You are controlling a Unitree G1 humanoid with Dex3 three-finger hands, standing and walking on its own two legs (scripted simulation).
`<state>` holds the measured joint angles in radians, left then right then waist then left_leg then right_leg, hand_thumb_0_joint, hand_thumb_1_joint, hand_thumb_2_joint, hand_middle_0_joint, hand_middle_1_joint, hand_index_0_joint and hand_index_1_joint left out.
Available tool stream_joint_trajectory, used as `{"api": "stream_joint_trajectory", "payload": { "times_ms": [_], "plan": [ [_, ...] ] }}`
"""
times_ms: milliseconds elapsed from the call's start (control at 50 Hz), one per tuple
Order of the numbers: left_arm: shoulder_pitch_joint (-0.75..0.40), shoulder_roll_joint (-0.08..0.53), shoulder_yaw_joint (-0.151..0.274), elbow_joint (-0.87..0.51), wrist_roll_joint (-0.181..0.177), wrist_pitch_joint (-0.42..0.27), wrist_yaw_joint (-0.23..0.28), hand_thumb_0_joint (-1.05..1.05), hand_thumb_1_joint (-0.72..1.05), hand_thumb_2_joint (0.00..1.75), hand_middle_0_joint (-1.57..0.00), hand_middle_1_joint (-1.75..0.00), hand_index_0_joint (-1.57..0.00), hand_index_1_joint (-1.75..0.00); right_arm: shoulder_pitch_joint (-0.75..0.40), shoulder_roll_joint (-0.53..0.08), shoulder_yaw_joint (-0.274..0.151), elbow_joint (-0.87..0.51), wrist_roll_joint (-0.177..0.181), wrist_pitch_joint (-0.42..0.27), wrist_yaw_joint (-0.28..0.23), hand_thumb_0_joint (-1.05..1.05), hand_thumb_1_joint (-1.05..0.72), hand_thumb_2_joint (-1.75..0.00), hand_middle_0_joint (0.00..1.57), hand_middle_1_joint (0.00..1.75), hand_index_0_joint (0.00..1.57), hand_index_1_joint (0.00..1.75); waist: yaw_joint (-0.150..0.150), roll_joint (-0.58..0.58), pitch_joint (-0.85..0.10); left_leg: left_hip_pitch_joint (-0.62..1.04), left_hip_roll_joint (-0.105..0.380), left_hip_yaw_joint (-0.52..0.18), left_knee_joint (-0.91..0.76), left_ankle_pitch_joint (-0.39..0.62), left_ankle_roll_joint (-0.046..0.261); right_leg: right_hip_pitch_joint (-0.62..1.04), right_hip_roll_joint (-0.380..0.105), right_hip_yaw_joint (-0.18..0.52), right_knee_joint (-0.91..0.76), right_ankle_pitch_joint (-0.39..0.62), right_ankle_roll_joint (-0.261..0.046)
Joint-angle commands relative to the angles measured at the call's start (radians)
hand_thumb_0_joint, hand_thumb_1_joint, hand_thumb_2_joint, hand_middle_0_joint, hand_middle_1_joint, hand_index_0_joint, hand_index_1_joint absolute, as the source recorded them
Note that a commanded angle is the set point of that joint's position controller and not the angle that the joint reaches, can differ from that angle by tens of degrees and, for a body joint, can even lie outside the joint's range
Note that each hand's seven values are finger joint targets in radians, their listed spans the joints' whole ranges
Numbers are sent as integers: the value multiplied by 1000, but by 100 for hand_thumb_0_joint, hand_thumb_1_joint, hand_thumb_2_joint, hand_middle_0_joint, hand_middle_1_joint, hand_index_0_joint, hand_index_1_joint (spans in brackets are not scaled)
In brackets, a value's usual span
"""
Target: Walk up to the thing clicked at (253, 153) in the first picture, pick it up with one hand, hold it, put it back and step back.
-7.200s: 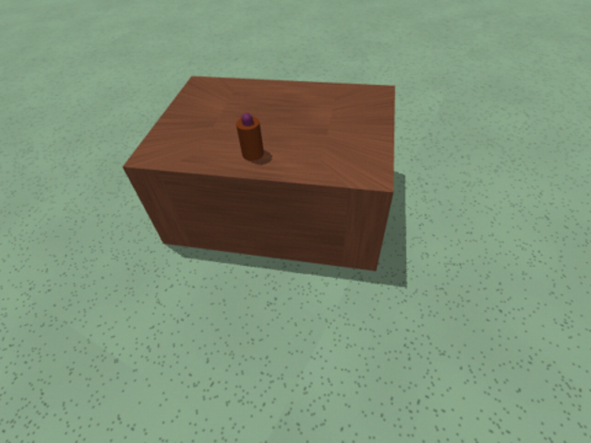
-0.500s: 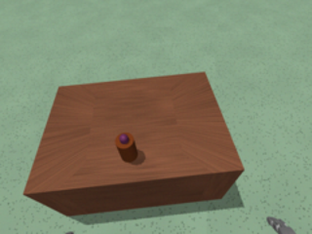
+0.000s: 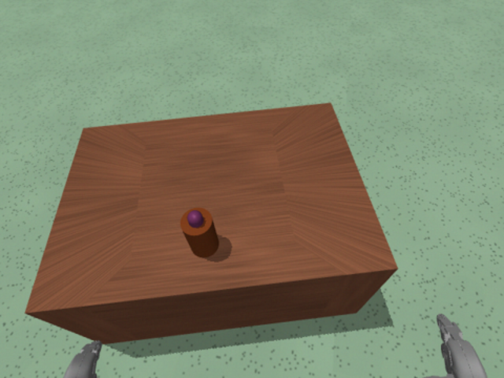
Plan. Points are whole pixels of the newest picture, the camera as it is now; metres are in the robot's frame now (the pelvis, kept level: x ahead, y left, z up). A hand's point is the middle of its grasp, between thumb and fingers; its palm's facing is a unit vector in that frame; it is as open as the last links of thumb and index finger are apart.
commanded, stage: go down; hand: left
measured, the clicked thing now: (199, 230) +0.48 +0.16 -0.22
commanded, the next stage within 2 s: none
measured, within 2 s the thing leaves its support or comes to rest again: neither
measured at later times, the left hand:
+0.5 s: hand (114, 371) +0.17 +0.26 -0.11, palm faces +0.06 -0.95 -0.32, open 17.5 cm
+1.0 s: hand out of the picture +0.15 +0.27 -0.10, palm faces +0.08 -0.95 -0.31, open 17.5 cm
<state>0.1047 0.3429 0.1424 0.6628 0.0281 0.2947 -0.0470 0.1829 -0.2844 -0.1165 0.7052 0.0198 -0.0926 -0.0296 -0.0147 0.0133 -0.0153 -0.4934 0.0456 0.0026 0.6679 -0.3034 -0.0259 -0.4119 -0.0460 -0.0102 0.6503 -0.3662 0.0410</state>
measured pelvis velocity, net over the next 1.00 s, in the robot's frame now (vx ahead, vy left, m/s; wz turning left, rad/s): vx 0.00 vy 0.00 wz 0.01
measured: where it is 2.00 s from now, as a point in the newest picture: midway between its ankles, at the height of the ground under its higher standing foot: outside the picture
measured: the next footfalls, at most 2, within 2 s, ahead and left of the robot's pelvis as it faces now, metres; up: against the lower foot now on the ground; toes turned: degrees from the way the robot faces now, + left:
none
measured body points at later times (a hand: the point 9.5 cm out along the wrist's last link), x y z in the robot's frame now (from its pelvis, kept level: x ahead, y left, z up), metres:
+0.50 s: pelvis +0.01 +0.00 -0.01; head +0.06 +0.00 +0.44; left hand +0.16 +0.31 -0.09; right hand +0.17 -0.28 -0.09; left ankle +0.02 +0.13 -0.72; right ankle -0.03 -0.15 -0.72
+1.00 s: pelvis +0.00 +0.00 -0.03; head +0.03 +0.00 +0.42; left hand +0.14 +0.32 -0.08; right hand +0.15 -0.26 -0.07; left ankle +0.02 +0.13 -0.72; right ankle -0.03 -0.15 -0.72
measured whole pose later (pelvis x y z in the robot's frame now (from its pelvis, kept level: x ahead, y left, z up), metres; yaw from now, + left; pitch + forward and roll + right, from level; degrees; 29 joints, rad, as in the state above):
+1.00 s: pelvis +0.00 +0.00 -0.03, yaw +1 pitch +10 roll -1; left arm 0.32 0.37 0.22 0.23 -0.01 0.45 -0.13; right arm 0.39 -0.25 -0.08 0.30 0.02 -0.10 -0.08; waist -0.02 0.02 -0.12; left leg -0.67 0.04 -0.02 0.91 -0.41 -0.03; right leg -0.57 -0.05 -0.02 0.89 -0.48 0.04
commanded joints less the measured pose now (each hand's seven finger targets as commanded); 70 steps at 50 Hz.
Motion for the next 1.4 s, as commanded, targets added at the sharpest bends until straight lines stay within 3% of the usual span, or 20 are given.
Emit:
{"api": "stream_joint_trajectory", "payload": {
  "times_ms": [0, 100, 120, 180, 260, 360, 380, 420, 740, 780, 820, 860, 880, 920, 940, 1120, 1180, 1220, 1260, 1380],
  "plan": [
    [-35, 202, 77, -197, -4, -34, 19, 0, -60, 6, -8, -4, -6, -6, -51, -172, -75, -159, -4, -73, -28, 0, 49, -5, 5, 5, 5, 5, 0, 29, -270, 172, -35, 20, -43, 239, 22, 34, 46, -31, -46, 267, -36],
    [60, 211, 91, -220, -9, 19, 7, 0, -54, 4, -8, -4, -6, -5, -23, -184, -86, -218, 1, -64, -35, 0, 51, -5, 5, 5, 5, 5, 6, 30, -271, 182, -33, 18, -26, 349, 18, 48, 49, -44, -27, 359, -33],
    [43, 212, 87, -235, -9, 28, 0, 0, -56, 4, -8, -4, -7, -5, 26, -144, -60, -175, 1, -52, -32, 0, 52, -5, 5, 5, 5, 5, 3, 35, -244, 170, -36, 21, -20, 335, 21, 26, 46, -43, -33, 349, -31],
    [5, 192, 68, -253, -9, 48, -19, 0, -58, 2, -9, -4, -8, -5, 50, -134, -62, -183, 3, -51, -25, 0, 53, -4, 5, 5, 5, 5, -16, 20, -211, 152, -35, 24, -9, 309, 23, -6, 47, -46, -21, 334, -28],
    [36, 234, 103, -297, -5, 65, -32, 0, -60, 3, -8, -4, -8, -4, 16, -165, -79, -292, 8, -55, -22, 0, 54, -4, 5, 5, 5, 5, -8, 9, -225, 139, -37, 21, 10, 327, 24, -1, 41, -44, -10, 357, -26],
    [25, 221, 106, -352, -6, 66, -48, 0, -61, 3, -8, -3, -7, -4, 55, -137, -71, -306, 3, -55, -17, 0, 54, -4, 5, 5, 5, 5, -3, 37, -246, 139, -31, 8, 24, 323, 22, -26, 45, -44, 13, 322, -31],
    [58, 221, 116, -360, -8, 68, -47, 0, -61, 4, -8, -4, -7, -5, 28, -163, -91, -354, 5, -60, -20, 0, 54, -4, 5, 5, 5, 5, -5, 32, -253, 141, -32, 10, 27, 317, 22, -20, 43, -44, 17, 325, -30],
    [75, 226, 125, -372, -9, 71, -48, 0, -60, 5, -7, -3, -6, -4, 71, -130, -63, -346, 5, -58, -17, 0, 54, -4, 5, 5, 5, 5, 4, 29, -265, 130, -33, 9, 44, 328, 25, -22, 41, -41, 28, 338, -28],
    [137, 247, 158, -506, -24, 103, -72, 0, -61, 8, -7, -5, -6, -7, 137, -112, -48, -494, 9, -51, -43, 0, 54, -4, 5, 5, 5, 5, -3, 37, -217, 23, -41, 10, 78, 135, 25, -122, 41, -41, 67, 157, -32],
    [124, 245, 157, -528, -29, 104, -76, 0, -61, 7, -7, -5, -5, -6, 148, -99, -41, -492, 9, -51, -46, 0, 55, -4, 5, 5, 5, 5, -4, 33, -184, -4, -43, 11, 75, 60, 26, -153, 42, -40, 60, 84, -31],
    [146, 246, 163, -550, -30, 108, -75, 0, -61, 8, -7, -6, -6, -7, 131, -123, -59, -558, 8, -58, -54, 0, 55, -4, 5, 5, 5, 5, -10, 33, -221, 4, -42, 10, 87, 80, 25, -148, 43, -43, 75, 102, -31],
    [166, 238, 158, -569, -35, 113, -79, 0, -61, 9, -6, -6, -5, -7, 197, -81, -27, -508, 9, -51, -55, 0, 55, -4, 5, 5, 5, 5, -7, 47, -217, 0, -45, 15, 105, 83, 27, -165, 39, -37, 82, 108, -29],
    [176, 253, 173, -580, -36, 117, -79, 0, -61, 9, -6, -6, -5, -8, 158, -113, -46, -577, 11, -56, -59, 0, 55, -4, 5, 5, 5, 5, -8, 32, -227, -4, -42, 10, 104, 91, 26, -161, 43, -43, 88, 111, -30],
    [163, 245, 163, -620, -40, 118, -80, 0, -61, 10, -6, -6, -5, -8, 191, -85, -30, -544, 9, -55, -61, 0, 55, -4, 5, 5, 5, 5, -6, 50, -225, -11, -43, 11, 112, 75, 25, -178, 41, -40, 94, 96, -30],
    [185, 251, 177, -613, -39, 122, -79, 0, -61, 10, -6, -6, -5, -8, 160, -115, -45, -612, 9, -61, -66, 0, 55, -4, 5, 5, 5, 5, -8, 34, -233, -8, -40, 8, 112, 82, 25, -172, 44, -44, 100, 98, -30],
    [219, 253, 187, -663, -47, 142, -75, 0, -61, 11, -6, -6, -4, -8, 211, -99, -35, -652, 10, -62, -80, 0, 55, -4, 5, 5, 5, 5, -7, 48, -214, -38, -37, -2, 117, 39, 22, -204, 49, -50, 122, 50, -32],
    [151, 267, 190, -701, -49, 134, -77, 0, -61, 12, -6, -6, -4, -9, 215, -98, -36, -681, 13, -67, -88, 0, 55, -4, 5, 5, 5, 5, -16, 63, -205, -38, -31, -13, 108, 10, 19, -220, 51, -51, 127, 23, -35],
    [63, 299, 203, -717, -57, 123, -75, 0, -61, 13, -5, -7, -4, -9, 252, -61, 2, -639, 14, -72, -93, 0, 55, -4, 5, 5, 5, 5, -18, 71, -195, -53, -35, -6, 121, -21, 23, -237, 44, -43, 117, 0, -32],
    [14, 303, 211, -699, -64, 111, -74, 0, -61, 13, -5, -6, -3, -8, 256, -68, -12, -641, 15, -85, -100, 0, 54, -5, 5, 5, 5, 5, -33, 60, -191, -54, -38, -3, 125, -35, 28, -243, 40, -34, 111, -4, -28],
    [-195, 399, 268, -658, -98, 55, -108, 0, -61, 13, -5, -6, -3, -9, 230, -78, 2, -615, 19, -119, -117, 0, 53, -5, 5, 5, 5, 5, -34, 92, -265, -19, -39, -6, 144, 18, 30, -202, 24, -15, 112, 59, -24]
  ]
}}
